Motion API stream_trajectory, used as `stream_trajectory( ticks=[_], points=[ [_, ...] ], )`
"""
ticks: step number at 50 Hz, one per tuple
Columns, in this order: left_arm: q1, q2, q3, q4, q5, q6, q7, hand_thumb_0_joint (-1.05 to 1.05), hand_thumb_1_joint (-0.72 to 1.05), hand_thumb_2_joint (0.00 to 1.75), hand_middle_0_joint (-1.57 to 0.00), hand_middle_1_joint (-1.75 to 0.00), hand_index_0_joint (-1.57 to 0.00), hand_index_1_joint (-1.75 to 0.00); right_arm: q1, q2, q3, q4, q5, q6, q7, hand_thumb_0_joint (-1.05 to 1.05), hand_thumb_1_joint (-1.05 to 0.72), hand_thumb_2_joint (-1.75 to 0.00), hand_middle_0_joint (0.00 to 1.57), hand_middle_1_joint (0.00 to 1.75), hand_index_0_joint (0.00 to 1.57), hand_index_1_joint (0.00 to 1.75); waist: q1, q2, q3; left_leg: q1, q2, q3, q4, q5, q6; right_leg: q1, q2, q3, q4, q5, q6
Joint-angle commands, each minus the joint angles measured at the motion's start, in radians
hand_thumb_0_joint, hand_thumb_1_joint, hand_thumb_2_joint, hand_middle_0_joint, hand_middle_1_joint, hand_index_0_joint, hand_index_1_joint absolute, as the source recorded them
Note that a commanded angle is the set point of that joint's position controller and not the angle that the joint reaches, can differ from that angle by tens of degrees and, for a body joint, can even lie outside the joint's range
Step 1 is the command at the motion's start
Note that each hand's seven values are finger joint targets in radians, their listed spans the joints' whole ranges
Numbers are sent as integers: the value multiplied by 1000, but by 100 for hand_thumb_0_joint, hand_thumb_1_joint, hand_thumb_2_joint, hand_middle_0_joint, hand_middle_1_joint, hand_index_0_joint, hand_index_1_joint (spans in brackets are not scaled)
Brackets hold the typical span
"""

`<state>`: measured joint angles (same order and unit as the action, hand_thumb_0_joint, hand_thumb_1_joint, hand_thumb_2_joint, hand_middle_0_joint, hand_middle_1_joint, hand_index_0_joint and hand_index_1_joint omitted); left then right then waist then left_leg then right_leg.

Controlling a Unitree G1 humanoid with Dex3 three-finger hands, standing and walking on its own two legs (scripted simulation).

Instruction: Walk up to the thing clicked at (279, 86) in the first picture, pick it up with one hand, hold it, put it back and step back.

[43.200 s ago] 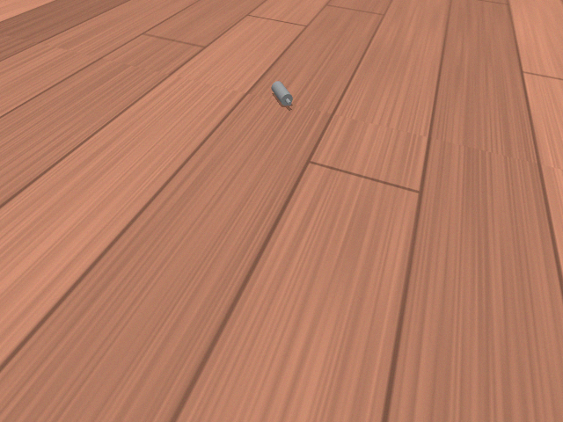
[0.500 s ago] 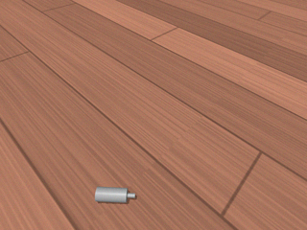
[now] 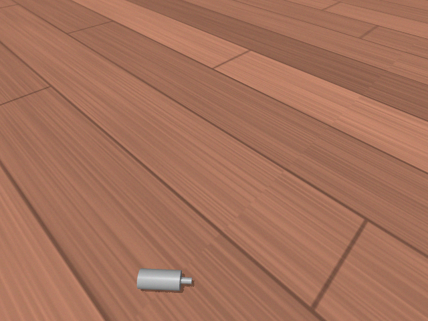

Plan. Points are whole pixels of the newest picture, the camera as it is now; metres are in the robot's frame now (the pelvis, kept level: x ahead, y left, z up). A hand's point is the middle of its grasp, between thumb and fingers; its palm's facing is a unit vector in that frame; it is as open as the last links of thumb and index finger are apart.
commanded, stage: stand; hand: left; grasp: from above
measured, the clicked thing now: (165, 279) +0.44 +0.20 -0.73
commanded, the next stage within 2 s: step back in 1.60 s
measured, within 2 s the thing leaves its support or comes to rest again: neither
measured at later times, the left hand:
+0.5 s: hand out of the picture +0.06 +0.24 -0.16, palm faces +0.01 -0.94 -0.34, open 7.4 cm
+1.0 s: hand out of the picture +0.08 +0.24 -0.16, palm faces +0.01 -0.94 -0.33, open 7.4 cm
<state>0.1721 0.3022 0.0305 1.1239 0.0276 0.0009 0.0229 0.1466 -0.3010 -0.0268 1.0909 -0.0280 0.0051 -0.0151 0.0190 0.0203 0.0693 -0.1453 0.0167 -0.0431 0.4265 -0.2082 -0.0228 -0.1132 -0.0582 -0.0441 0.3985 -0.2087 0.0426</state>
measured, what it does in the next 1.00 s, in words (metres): stands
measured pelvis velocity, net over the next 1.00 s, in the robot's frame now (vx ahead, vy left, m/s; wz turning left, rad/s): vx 0.01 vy -0.01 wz -0.01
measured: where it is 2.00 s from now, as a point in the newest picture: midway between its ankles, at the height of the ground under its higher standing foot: outside the picture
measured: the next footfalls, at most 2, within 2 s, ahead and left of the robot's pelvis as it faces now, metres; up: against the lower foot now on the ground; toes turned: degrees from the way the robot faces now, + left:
none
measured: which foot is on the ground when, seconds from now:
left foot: down 0.00-1.00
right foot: down 0.00-1.00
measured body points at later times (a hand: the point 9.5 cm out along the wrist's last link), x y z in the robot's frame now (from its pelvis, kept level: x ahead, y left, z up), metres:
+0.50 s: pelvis +0.00 -0.01 +0.00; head +0.00 -0.01 +0.45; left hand +0.06 +0.29 -0.13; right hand +0.06 -0.30 -0.14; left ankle +0.02 +0.13 -0.74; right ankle +0.01 -0.15 -0.74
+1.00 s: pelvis +0.01 -0.01 +0.00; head +0.03 -0.01 +0.45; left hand +0.08 +0.29 -0.13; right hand +0.08 -0.30 -0.14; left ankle +0.02 +0.13 -0.74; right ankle +0.01 -0.15 -0.74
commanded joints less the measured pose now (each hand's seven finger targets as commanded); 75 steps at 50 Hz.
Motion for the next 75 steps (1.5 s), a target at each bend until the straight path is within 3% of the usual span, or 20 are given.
stream_trajectory(
  ticks=[1, 17, 27, 35, 51, 58, 75],
  points=[
    [-35, 198, 38, -43, 2, -21, 15, 0, 90, 90, -20, -30, -20, -30, -34, -185, -36, -46, 6, -24, -9, 0, -90, -90, 20, 30, 20, 30, -6, -22, -32, -15, 78, -68, -105, 63, 40, -2, -64, 74, -98, 33, -40],
    [-73, 217, 39, -25, -3, -21, 4, 0, 90, 90, -20, -30, -20, -30, -44, -214, -26, -22, 9, -25, -7, 0, -90, -90, 20, 30, 20, 30, -8, -22, -45, -14, 93, -65, -126, 69, 40, 18, -71, 82, -116, 46, -45],
    [-77, 220, 37, -20, -5, -20, -2, 0, 90, 90, -20, -30, -20, -30, -40, -214, -22, -14, 8, -20, -3, 0, -90, -90, 20, 30, 20, 30, -12, -17, -25, -28, 89, -59, -128, -3, 40, -8, -65, 86, -129, -14, -48],
    [-78, 221, 38, -22, -11, -25, -1, 0, 90, 90, -20, -30, -20, -30, -52, -223, -20, -18, 10, -27, -3, 0, -90, -90, 20, 30, 20, 30, -11, -14, -76, 18, 98, -53, -112, 158, 41, 27, -70, 79, -109, 134, -47],
    [-93, 226, 37, -22, -11, -20, -7, 0, 90, 90, -20, -30, -20, -30, -66, -233, -14, -14, 12, -29, -5, 0, -90, -90, 20, 30, 20, 30, -10, -16, -64, 11, 105, -56, -133, 154, 35, 25, -71, 74, -107, 109, -46],
    [-98, 233, 38, -29, -15, -24, -6, 0, 90, 90, -20, -30, -20, -30, -62, -233, -15, -19, 12, -30, -3, 0, -90, -90, 20, 30, 20, 30, -17, -19, -92, 31, 105, -46, -117, 216, 36, 48, -78, 75, -100, 195, -50],
    [-99, 238, 38, -38, -16, -23, -10, 0, 90, 90, -20, -30, -20, -30, -63, -240, -14, -23, 14, -32, -1, 0, -90, -90, 20, 30, 20, 30, -15, -19, -89, 47, 110, -44, -126, 215, 32, 35, -74, 74, -102, 175, -54]
  ],
)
